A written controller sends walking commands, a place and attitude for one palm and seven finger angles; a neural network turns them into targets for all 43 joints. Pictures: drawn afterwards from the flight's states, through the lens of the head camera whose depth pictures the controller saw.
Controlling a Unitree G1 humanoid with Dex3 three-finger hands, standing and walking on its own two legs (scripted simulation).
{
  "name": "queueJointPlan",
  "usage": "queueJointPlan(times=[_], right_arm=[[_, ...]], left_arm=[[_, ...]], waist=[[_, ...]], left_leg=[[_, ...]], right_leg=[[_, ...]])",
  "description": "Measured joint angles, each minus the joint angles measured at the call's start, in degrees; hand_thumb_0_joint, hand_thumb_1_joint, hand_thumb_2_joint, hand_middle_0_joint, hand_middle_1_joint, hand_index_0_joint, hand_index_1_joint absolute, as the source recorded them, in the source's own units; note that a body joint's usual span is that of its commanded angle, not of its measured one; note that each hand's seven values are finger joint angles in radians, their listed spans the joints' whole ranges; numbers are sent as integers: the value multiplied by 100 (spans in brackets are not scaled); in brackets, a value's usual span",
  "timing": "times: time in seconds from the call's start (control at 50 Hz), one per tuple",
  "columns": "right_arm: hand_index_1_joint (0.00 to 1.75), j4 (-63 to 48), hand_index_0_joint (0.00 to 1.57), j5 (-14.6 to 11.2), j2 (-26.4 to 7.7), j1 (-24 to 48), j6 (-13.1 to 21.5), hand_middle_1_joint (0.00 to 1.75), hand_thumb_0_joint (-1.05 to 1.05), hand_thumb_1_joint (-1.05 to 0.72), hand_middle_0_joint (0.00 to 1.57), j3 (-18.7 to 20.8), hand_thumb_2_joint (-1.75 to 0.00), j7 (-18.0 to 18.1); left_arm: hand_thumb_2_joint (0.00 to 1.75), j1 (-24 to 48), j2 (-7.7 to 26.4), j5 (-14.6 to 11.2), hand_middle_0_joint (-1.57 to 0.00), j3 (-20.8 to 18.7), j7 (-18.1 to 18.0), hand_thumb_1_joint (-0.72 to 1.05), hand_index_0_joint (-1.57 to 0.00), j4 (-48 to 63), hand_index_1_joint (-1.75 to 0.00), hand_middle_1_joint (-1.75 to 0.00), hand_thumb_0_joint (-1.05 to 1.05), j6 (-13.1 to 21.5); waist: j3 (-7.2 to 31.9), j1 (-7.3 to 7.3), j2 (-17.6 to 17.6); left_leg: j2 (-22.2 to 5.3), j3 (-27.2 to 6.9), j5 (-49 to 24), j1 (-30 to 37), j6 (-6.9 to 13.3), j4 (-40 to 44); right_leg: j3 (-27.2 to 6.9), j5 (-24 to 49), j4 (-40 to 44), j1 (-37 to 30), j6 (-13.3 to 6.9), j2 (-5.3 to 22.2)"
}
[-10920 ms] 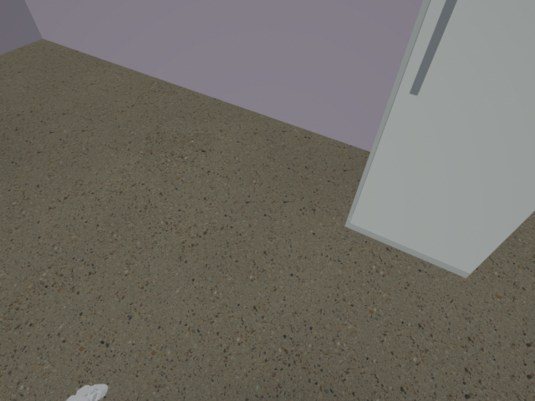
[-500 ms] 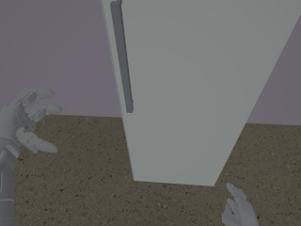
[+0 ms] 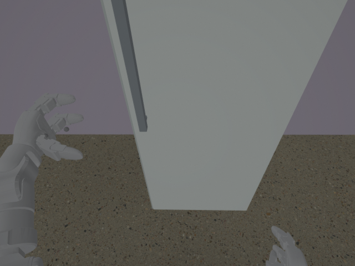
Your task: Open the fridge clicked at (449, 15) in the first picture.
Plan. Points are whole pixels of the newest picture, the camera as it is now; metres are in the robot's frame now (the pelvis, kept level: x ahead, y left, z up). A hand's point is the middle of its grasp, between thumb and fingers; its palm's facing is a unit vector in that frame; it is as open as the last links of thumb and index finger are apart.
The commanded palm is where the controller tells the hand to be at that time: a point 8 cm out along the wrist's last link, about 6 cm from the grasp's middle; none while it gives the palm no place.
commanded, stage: move the hooked fingers beside the handle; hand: left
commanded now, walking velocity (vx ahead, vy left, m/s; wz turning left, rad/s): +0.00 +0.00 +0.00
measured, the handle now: (135, 74) +0.52 +0.15 +0.19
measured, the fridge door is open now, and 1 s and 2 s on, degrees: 0 0 0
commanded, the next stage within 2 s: none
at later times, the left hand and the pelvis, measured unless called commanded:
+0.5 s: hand (89, 111) +0.39 +0.23 +0.17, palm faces +0.07 -1.00 +0.00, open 13.9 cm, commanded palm +0.36 +0.28 +0.17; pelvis +0.00 +0.00 +0.00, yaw +0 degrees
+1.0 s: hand (99, 100) +0.44 +0.22 +0.17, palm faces +0.05 -1.00 +0.01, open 14.0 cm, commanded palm +0.42 +0.27 +0.17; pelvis -0.01 +0.00 +0.00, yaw +0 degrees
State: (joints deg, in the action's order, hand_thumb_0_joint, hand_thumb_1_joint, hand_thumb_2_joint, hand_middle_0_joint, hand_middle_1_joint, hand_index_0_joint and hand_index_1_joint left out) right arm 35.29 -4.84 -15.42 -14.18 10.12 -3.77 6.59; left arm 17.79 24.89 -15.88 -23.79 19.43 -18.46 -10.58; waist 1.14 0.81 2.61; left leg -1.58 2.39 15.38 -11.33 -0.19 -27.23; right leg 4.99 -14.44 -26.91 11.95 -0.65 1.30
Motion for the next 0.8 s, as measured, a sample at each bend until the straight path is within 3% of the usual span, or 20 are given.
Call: queueJointPlan(times=[0.16,0.32,0.44,0.62,0.8], right_arm=[[30,89,21,13,-21,-10,-36,30,1,-91,20,45,-90,57],[30,61,21,24,49,90,-157,30,1,-91,20,6,-90,24],[30,70,21,45,68,8,-233,30,1,-91,20,15,-90,-15],[30,200,21,52,12,-115,-379,30,1,-91,20,45,-90,-13],[30,279,21,65,-31,-338,-451,30,1,-91,20,113,-90,-50]], left_arm=[[30,295,-190,64,-29,241,-124,-50,-30,-1,-120,-120,-1,261],[30,745,-190,186,-30,417,-295,-50,-31,-529,-120,-120,-1,105],[30,951,-264,262,-30,439,-459,-50,-30,-718,-120,-120,-1,301],[30,1566,-149,390,-30,517,-525,-50,-30,-1552,-120,-120,-1,392],[30,1885,-9,428,-30,354,-489,-50,-30,-2133,-120,-120,-1,771]], waist=[[-51,54,-36],[-1,-60,-41],[-2,-79,-53],[-24,-167,-67],[47,-275,-127]], left_leg=[[19,-51,10,-12,11,-18],[28,-14,-15,-84,20,15],[19,7,-16,-91,19,28],[14,-13,-31,-234,20,-14],[-21,37,-5,-310,15,-58]], right_leg=[[49,-3,28,-32,10,17],[10,17,24,73,17,25],[-11,27,39,87,17,15],[6,50,25,212,9,10],[-47,54,-4,306,4,-24]])
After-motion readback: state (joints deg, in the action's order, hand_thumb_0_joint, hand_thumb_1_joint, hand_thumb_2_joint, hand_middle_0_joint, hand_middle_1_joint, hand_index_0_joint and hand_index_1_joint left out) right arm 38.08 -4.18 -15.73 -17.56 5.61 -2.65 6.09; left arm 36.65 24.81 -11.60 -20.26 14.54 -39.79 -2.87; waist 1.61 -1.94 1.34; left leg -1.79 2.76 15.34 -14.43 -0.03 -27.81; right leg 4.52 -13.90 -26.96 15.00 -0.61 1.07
